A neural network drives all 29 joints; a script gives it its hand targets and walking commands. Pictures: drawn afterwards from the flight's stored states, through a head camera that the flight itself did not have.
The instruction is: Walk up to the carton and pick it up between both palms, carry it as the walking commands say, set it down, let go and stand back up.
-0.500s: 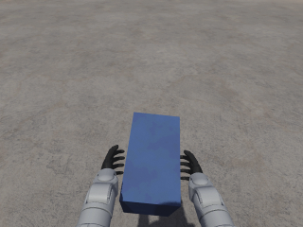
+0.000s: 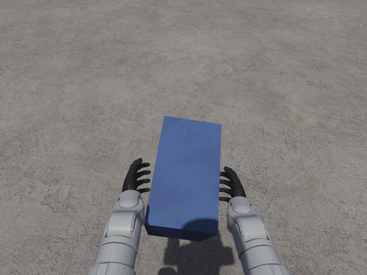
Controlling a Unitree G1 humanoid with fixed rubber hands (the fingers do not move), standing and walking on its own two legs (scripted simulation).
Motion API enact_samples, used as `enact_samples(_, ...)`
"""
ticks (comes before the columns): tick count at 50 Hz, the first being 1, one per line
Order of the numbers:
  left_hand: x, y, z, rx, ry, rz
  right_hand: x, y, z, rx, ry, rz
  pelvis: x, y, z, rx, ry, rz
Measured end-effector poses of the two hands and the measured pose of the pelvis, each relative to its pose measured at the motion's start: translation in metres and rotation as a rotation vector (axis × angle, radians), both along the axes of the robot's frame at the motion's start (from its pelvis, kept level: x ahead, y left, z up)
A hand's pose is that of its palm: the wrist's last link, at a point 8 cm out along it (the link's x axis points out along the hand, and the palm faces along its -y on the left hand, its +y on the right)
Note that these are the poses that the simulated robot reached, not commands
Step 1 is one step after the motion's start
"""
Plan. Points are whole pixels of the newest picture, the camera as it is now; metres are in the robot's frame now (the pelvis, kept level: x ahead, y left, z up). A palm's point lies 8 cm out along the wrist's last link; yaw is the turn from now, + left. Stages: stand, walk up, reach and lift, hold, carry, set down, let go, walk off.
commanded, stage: carry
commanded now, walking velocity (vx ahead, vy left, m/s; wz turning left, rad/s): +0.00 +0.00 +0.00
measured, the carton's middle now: (183, 182) +0.39 +0.00 -0.06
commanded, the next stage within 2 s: none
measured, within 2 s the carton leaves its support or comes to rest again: neither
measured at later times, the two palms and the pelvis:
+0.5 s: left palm (140, 162) +0.37 +0.10 +0.06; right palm (242, 158) +0.38 -0.14 +0.05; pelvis +0.07 -0.03 +0.01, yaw +1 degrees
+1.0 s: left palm (131, 173) +0.35 +0.12 +0.05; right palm (236, 172) +0.36 -0.12 +0.04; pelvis +0.05 -0.01 +0.01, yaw +1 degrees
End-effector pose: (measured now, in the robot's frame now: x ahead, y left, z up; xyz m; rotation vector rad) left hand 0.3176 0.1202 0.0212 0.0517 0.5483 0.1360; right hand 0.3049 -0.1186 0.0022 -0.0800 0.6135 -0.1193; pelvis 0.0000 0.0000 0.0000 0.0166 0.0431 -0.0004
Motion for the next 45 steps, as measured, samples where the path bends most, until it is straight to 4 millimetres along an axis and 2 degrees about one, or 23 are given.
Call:
enact_samples(6,0.014,-0.013,0.018,0.022,0.015,-0.048,0.007,-0.012,0.011,0.057,0.011,-0.055,0.023,0.001,0.007,0.004,-0.010,-0.014)
enact_samples(12,0.017,-0.017,0.009,0.113,0.134,-0.048,0.020,-0.018,0.012,0.075,0.105,-0.010,0.044,-0.013,0.006,0.005,-0.020,-0.009)
enact_samples(16,0.024,-0.018,0.009,0.092,0.177,-0.032,0.038,-0.018,0.020,0.015,0.127,0.031,0.057,-0.021,0.008,0.005,-0.005,0.012)
enact_samples(21,0.045,-0.019,0.026,0.030,0.114,-0.001,0.067,-0.017,0.041,-0.035,0.066,0.023,0.066,-0.027,0.008,0.004,0.019,0.021)
enact_samples(25,0.057,-0.019,0.037,0.025,0.084,-0.009,0.080,-0.019,0.049,-0.016,0.040,0.017,0.072,-0.026,0.008,0.002,0.036,0.019)
enact_samples(35,0.054,-0.016,0.026,0.055,0.164,-0.044,0.067,-0.018,0.030,0.023,0.122,0.026,0.077,-0.017,0.010,0.003,0.028,0.018)
enact_samples(45,0.043,-0.004,0.025,0.040,0.134,-0.017,0.061,-0.006,0.036,0.006,0.096,0.041,0.063,-0.012,0.009,0.002,0.028,0.018)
